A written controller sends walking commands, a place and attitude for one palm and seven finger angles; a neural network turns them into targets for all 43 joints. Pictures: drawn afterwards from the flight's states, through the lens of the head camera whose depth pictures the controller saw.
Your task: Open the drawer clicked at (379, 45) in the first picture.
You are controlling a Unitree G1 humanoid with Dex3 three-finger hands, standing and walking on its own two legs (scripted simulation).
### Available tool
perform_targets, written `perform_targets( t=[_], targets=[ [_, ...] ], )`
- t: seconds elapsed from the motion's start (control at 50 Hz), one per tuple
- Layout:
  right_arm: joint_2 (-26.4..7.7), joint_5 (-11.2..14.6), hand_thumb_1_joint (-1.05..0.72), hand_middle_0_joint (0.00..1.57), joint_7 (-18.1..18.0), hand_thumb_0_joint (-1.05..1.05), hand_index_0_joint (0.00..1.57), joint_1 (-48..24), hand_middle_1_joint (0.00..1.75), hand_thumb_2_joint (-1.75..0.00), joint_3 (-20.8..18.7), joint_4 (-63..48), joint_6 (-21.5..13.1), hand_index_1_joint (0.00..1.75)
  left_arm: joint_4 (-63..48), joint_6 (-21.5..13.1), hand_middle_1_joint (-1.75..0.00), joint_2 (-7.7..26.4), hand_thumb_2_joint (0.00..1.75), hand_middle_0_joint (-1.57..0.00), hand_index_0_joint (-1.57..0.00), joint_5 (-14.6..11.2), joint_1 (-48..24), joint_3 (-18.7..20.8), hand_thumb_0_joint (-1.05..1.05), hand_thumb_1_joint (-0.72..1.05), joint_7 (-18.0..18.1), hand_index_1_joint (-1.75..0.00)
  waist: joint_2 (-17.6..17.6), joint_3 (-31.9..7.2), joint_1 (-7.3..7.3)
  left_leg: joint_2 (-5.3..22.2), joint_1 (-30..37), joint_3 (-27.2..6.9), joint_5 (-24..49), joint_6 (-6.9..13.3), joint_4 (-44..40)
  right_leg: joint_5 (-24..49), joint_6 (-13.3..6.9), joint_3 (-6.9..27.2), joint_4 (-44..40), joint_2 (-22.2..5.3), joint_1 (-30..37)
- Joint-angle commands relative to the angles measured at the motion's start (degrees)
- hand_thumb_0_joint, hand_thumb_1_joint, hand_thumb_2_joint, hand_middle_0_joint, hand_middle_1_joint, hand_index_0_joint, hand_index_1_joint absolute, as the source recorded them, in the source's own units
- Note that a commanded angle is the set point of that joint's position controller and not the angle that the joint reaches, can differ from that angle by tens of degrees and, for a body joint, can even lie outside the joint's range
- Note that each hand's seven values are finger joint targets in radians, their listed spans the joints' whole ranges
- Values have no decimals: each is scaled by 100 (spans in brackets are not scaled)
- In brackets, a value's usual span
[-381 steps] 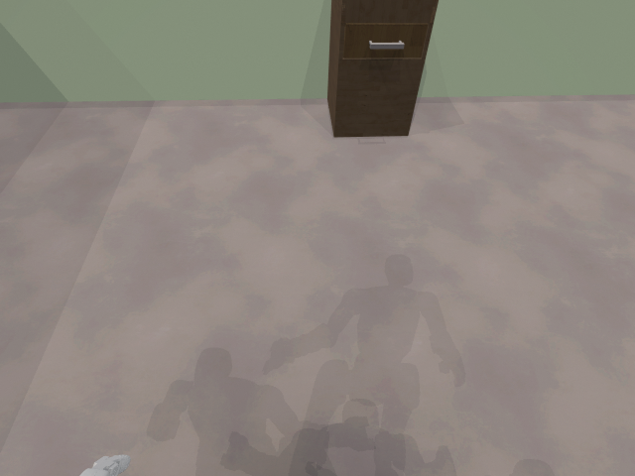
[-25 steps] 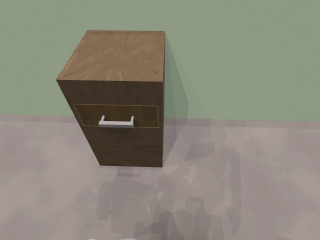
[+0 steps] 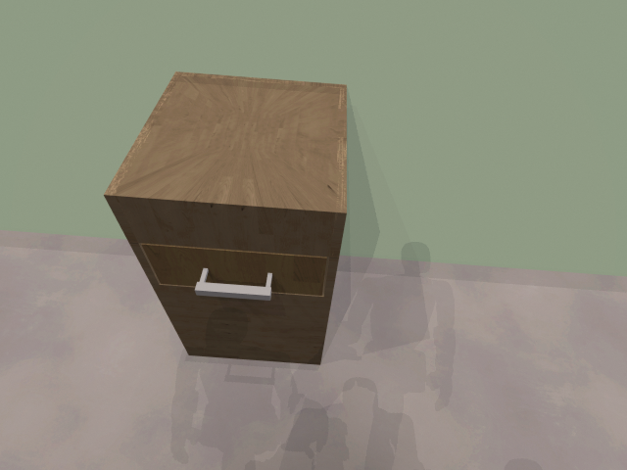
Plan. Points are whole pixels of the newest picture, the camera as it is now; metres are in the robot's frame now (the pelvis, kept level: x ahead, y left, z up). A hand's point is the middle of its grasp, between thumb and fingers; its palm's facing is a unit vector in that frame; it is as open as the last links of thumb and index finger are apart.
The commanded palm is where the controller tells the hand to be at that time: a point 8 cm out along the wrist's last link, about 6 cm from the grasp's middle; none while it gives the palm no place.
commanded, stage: come to a stop and stand still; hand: left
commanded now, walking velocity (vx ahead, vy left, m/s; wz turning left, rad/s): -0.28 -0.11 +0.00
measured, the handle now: (235, 283) +0.51 +0.20 -0.25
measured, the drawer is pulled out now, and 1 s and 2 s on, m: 0.00 0.00 0.00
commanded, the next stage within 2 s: look again from close up in 1.52 s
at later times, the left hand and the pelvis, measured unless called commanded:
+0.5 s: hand out of the picture +0.09 +0.11 -0.14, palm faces +0.05 -0.95 -0.30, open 7.4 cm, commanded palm none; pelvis +0.01 -0.08 +0.00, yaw -1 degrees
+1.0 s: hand out of the picture -0.02 +0.15 -0.18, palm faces +0.05 -0.98 -0.17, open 7.4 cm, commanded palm none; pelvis -0.01 -0.03 +0.00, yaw -1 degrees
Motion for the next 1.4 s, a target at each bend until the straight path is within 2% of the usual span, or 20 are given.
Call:
perform_targets(
  t=[0.0,0.08,0.14,0.16,0.18,0.2,0.24,0.3,0.4,0.68,0.76,0.78,0.82,0.84,0.96,1.06,1.12,1.18,1.2,1.38],
  targets=[
    [-1030,40,-90,20,-123,0,20,244,30,-90,-258,-122,87,30,-269,128,-30,374,90,-20,-20,15,299,51,0,90,36,-30,998,-347,-82,1813,596,-863,4768,689,-254,-86,6,38,-319,16,111],
    [-1104,-9,-90,20,-126,0,20,133,30,-90,-386,-103,231,30,-463,192,-30,444,90,-20,-20,20,101,127,0,90,34,-30,1341,-100,-69,1861,491,-906,4468,659,-57,-189,-112,74,-603,39,144],
    [-1107,9,-90,20,-81,0,20,-16,30,-90,-446,-155,296,30,-457,111,-30,528,90,-20,-20,26,333,174,0,90,21,-30,1116,-298,105,1489,328,-667,3352,277,523,1171,-113,-8,-1912,32,856],
    [-983,38,-90,20,-44,0,20,100,30,-90,-439,-166,311,30,-426,30,-30,735,90,-20,-20,58,412,190,0,90,36,-30,435,-508,87,1064,171,-389,2393,-3,1010,2884,-123,187,-2336,-190,1253],
    [-678,85,-90,20,-10,0,20,281,30,-90,-421,-225,311,30,-442,-36,-30,1135,90,-20,-20,105,421,255,0,90,92,-30,-776,-779,35,387,-650,9,220,-316,1978,5375,-518,1346,-2261,-1210,1937],
    [-556,125,-90,20,-2,0,20,166,30,-90,-396,-357,369,30,-428,-47,-30,1323,90,-20,-20,44,535,260,0,90,94,-30,-1168,-866,190,-71,-1023,-313,-2423,-369,2982,6986,-1145,1669,-2352,-1985,1982],
    [-552,109,-90,20,-14,0,20,39,30,-90,-396,-278,516,30,-509,-37,-30,1134,90,-20,-20,28,215,252,0,90,156,-30,-941,-812,113,-40,-1207,-1096,-2274,-340,4179,5840,-1312,1533,-2577,-1827,1528],
    [-685,75,-90,20,72,0,20,44,30,-90,-420,-188,548,30,-723,-24,-30,961,90,-20,-20,17,-272,220,0,90,181,-30,-338,-599,-7,-25,-1603,-1162,-1362,-440,4665,4798,-1061,1124,-2607,-1410,1607],
    [-849,21,-90,20,156,0,20,-154,30,-90,-425,-305,608,30,-710,-61,-30,1054,90,-20,-20,18,-77,267,0,90,198,-30,-437,-605,149,-8,-1850,-1246,-835,-610,4382,3413,-949,1249,-2958,-1476,1923],
    [-714,43,-90,20,223,0,20,-32,30,-90,-252,-400,383,30,-556,-52,-30,1132,90,-20,-20,128,90,253,0,90,29,-30,-909,-284,212,-2,-644,-662,-1188,-334,1585,-662,-892,1576,-4090,-1125,1097],
    [-518,64,-90,20,147,0,20,946,30,-90,-151,-14,244,30,-398,-14,-30,1000,90,-20,-20,51,-140,205,0,90,40,-30,-547,-440,-184,-136,804,-453,-399,-207,-133,-1023,-509,1146,-3865,-703,387],
    [-550,50,-90,20,111,0,20,1150,30,-90,-134,74,194,30,-354,-5,-30,829,90,-20,-20,15,-145,152,0,90,31,-30,-193,-392,-260,9,973,-674,-444,-162,-536,-1057,-367,943,-3526,-469,162],
    [-1034,-47,-90,20,52,0,20,854,30,-90,-188,-49,150,30,-330,19,-30,333,90,-20,-20,-52,53,26,0,90,-25,-30,1428,213,-114,1408,-166,-2501,-2528,293,-1848,-275,-132,93,-1992,221,-86],
    [-1141,-43,-90,20,25,0,20,491,30,-90,-173,-209,174,30,-320,11,-30,268,90,-20,-20,-1,41,16,0,90,-36,-30,1416,595,8,1749,-922,-2908,-2965,496,-2195,-114,-130,20,-1331,312,17],
    [-664,33,-90,20,-106,0,20,642,30,-90,-17,63,21,30,25,-24,-30,320,90,-20,-20,57,206,35,0,90,-109,-30,899,545,28,1195,18,-1786,139,447,-1498,238,-18,296,-125,186,-468],
    [-653,-7,-90,20,-172,0,20,1132,30,-90,-42,396,-7,30,-45,-96,-30,188,90,-20,-20,-46,-119,-36,0,90,-43,-30,1122,112,-202,1271,917,-1503,3902,587,-392,-226,-22,83,-1496,180,103],
    [-561,78,-90,20,-162,0,20,1235,30,-90,-86,436,-8,30,229,-196,-30,301,90,-20,-20,-66,556,-7,0,90,0,-30,790,-530,-22,813,520,-1142,3427,106,439,2104,-133,164,-2832,24,1747],
    [-140,123,-90,20,-115,0,20,1028,30,-90,-18,358,-13,30,421,-222,-30,538,90,-20,-20,-75,804,-25,0,90,103,-30,-27,-598,17,340,-632,-797,507,-244,193,4915,-553,752,-2216,-893,2804],
    [-167,97,-90,20,-123,0,20,1079,30,-90,-31,416,26,30,437,-250,-30,522,90,-20,-20,-78,742,-10,0,90,122,-30,-649,-703,-24,407,-425,-765,472,-271,228,5090,-578,717,-2195,-753,2693],
    [-260,64,-90,20,-154,0,20,974,30,-90,-21,562,85,30,301,-190,-30,336,90,-20,-20,-74,381,-93,0,90,171,-30,216,-338,-71,585,369,-769,1960,-241,50,4122,-391,430,-2338,-325,1974]
  ],
)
